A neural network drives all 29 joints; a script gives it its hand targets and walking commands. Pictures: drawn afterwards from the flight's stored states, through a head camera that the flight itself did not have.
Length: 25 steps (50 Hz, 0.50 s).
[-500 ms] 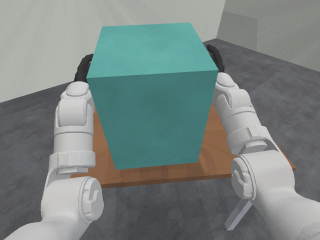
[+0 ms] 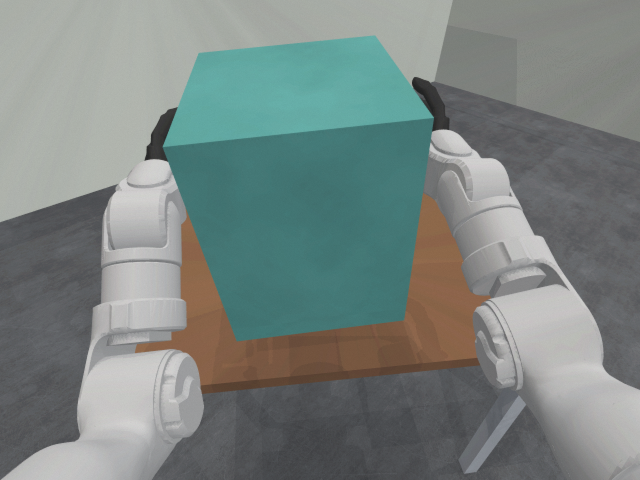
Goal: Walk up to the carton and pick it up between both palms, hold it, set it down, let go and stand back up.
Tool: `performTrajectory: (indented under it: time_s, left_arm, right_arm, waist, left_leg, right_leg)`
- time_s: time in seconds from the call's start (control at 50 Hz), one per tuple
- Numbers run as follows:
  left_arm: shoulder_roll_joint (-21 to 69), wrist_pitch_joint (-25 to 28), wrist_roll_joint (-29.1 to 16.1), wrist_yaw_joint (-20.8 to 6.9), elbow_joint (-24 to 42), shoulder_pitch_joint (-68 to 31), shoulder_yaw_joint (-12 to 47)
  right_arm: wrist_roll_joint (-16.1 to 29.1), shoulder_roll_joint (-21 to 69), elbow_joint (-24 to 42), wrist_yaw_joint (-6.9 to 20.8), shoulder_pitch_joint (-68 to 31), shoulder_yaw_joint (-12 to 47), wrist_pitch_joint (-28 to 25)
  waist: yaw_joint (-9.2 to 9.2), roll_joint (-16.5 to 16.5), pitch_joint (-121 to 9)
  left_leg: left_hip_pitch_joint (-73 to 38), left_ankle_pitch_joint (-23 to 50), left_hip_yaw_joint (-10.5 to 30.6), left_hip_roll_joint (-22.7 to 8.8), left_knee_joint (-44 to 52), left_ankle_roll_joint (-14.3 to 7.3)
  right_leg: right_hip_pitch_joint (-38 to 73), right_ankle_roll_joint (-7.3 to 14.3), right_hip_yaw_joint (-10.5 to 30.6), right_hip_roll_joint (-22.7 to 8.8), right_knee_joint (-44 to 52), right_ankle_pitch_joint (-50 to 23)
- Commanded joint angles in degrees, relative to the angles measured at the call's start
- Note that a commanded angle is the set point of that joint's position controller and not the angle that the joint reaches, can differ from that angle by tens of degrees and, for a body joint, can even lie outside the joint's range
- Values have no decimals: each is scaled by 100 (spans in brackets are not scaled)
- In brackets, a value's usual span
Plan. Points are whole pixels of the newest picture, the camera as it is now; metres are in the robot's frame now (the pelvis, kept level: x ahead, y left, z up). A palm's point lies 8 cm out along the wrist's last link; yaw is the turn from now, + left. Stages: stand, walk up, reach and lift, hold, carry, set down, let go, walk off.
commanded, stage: reach and lift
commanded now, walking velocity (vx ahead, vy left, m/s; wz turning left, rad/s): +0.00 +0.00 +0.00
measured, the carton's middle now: (304, 191) +0.39 +0.00 +0.22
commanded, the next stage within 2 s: hold in 0.36 s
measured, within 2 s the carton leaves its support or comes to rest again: neither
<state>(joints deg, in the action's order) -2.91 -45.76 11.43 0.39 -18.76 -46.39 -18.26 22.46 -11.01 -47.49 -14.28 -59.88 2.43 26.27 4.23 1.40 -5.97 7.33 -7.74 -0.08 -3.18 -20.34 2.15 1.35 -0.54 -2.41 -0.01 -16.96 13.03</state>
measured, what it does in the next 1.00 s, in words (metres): stands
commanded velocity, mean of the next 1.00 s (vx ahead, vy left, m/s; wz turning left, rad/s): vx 0.00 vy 0.00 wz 0.00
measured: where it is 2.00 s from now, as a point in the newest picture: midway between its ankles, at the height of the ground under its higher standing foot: outside the picture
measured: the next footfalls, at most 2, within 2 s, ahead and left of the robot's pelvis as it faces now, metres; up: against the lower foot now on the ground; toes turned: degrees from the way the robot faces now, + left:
none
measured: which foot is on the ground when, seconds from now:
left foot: down 0.00-1.00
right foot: down 0.00-1.00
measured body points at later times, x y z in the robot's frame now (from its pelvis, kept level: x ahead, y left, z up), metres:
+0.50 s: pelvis +0.01 -0.01 +0.00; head -0.09 +0.00 +0.44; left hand +0.38 +0.15 +0.27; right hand +0.39 -0.16 +0.30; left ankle +0.04 +0.14 -0.75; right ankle -0.04 -0.12 -0.75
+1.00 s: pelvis +0.00 -0.01 +0.00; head -0.10 +0.02 +0.44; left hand +0.38 +0.16 +0.29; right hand +0.38 -0.15 +0.33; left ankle +0.04 +0.14 -0.75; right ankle -0.04 -0.12 -0.75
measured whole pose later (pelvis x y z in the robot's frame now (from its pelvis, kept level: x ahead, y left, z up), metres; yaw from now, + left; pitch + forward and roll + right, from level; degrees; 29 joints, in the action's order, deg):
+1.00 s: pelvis +0.00 -0.01 +0.00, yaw +0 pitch -4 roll -1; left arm -5.5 -51.0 10.6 -0.9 -23.2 -53.5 -19.0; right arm 24.7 -12.7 -51.6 -16.1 -67.4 2.3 33.0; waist 4.0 1.2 -9.5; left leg 9.7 -7.6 0.6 -4.0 -21.2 2.7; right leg -0.8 0.1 -2.8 0.9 -17.5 12.8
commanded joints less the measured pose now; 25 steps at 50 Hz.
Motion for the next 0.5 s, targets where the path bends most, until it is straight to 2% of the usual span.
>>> performTrajectory:
  time_s: [0.0, 0.02, 0.08, 0.12, 0.18, 0.24, 0.28, 0.36, 0.48]
  left_arm:
    - [2869, 455, -897, -727, 1155, -4725, 2289]
    - [2866, 435, -935, -720, 1316, -4707, 2354]
    - [2700, 304, -831, -775, 1199, -4537, 2194]
    - [2659, 224, -753, -840, 1049, -4438, 2115]
    - [2695, 176, -792, -860, 1216, -4548, 2202]
    - [2703, 182, -888, -839, 1353, -4740, 2219]
    - [2659, 160, -836, -844, 1191, -4720, 2095]
    - [2608, 113, -824, -857, 1152, -4770, 2070]
    - [2501, 40, -768, -904, 843, -4764, 1862]
  right_arm:
    - [936, 3934, 1860, 634, -3906, 1487, 212]
    - [1003, 3929, 1961, 613, -3843, 1537, 244]
    - [1027, 3821, 1860, 557, -3718, 1506, 391]
    - [973, 3760, 1751, 530, -3647, 1478, 472]
    - [1036, 3772, 1913, 523, -3769, 1511, 506]
    - [1124, 3882, 2122, 508, -3926, 1567, 550]
    - [1085, 3861, 2079, 496, -3984, 1526, 580]
    - [1046, 3872, 1876, 500, -3937, 1458, 659]
    - [1035, 3841, 1758, 479, -4077, 1419, 740]
  waist:
    - [54, -375, -2160]
    - [74, -413, -2238]
    - [61, -349, -1868]
    - [49, -279, -1643]
    - [64, -358, -1819]
    - [36, -252, -1937]
    - [-4, -219, -1804]
    - [-15, -230, -1773]
    - [-73, -26, -1726]
  left_leg:
    - [-1710, 1839, 27, 533, -161, 62]
    - [-1771, 1971, 39, 534, -202, 83]
    - [-1657, 1828, 28, 544, -145, 59]
    - [-1534, 1574, -11, 542, -64, 47]
    - [-1621, 1704, 6, 542, -111, 74]
    - [-1623, 1752, 6, 557, -149, 39]
    - [-1525, 1509, -13, 559, -89, -2]
    - [-1509, 1489, -13, 547, -74, -17]
    - [-1357, 1251, -40, 559, -26, -96]
  right_leg:
    - [-494, -458, 73, 467, 213, -1985]
    - [-432, -467, 93, 472, 201, -2141]
    - [-469, -497, 106, 437, 240, -2174]
    - [-488, -526, 102, 434, 283, -1940]
    - [-482, -509, 120, 442, 260, -1982]
    - [-464, -548, 125, 455, 217, -2206]
    - [-521, -573, 135, 411, 229, -2107]
    - [-566, -552, 159, 418, 242, -2027]
    - [-565, -586, 179, 404, 254, -1985]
